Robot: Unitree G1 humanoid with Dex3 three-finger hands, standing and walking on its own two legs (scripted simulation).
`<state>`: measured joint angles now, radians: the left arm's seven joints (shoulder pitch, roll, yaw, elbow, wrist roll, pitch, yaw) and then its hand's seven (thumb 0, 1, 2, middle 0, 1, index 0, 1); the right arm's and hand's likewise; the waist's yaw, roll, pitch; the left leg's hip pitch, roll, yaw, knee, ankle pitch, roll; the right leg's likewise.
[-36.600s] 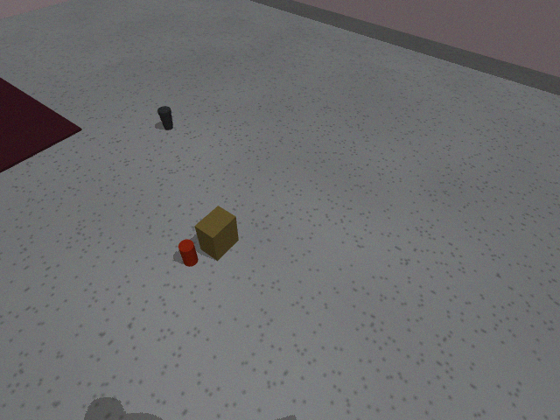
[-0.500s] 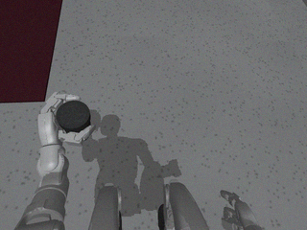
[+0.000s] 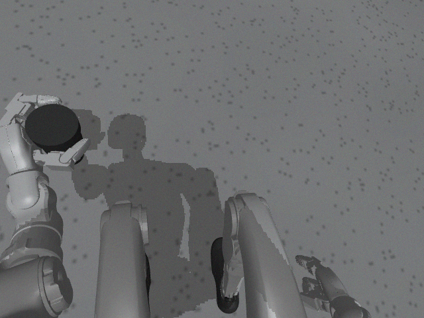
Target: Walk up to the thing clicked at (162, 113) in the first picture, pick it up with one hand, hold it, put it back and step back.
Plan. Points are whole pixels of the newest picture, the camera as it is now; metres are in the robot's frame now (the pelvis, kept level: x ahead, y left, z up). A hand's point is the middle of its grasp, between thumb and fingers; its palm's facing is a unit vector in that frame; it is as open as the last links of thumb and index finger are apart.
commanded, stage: crouch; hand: left
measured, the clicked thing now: (62, 140) +0.43 +0.24 -0.08
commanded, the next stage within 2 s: lower in 0.82 s
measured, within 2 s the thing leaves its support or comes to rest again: neither
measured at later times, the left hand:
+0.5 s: hand (72, 148) +0.45 +0.25 -0.17, palm faces +0.27 -0.96 -0.02, open 10.1 cm
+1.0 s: hand (79, 154) +0.45 +0.25 -0.22, palm faces +0.27 -0.96 -0.02, open 10.1 cm
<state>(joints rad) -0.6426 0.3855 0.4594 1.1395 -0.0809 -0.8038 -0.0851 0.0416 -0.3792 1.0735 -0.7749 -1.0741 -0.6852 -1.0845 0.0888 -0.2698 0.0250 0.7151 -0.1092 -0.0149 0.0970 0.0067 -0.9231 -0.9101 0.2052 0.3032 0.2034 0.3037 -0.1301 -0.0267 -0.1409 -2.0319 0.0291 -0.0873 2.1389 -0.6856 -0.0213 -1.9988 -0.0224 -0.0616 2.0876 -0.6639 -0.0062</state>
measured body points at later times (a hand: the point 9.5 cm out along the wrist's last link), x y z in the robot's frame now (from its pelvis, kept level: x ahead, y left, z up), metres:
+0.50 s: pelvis -0.01 +0.01 -0.09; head +0.21 +0.08 +0.30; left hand +0.43 +0.30 -0.17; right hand +0.08 -0.27 -0.19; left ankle +0.08 +0.13 -0.38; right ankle +0.10 -0.12 -0.38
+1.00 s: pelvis -0.01 +0.01 -0.11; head +0.23 +0.10 +0.26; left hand +0.43 +0.30 -0.22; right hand +0.08 -0.27 -0.20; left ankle +0.08 +0.13 -0.38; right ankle +0.10 -0.12 -0.38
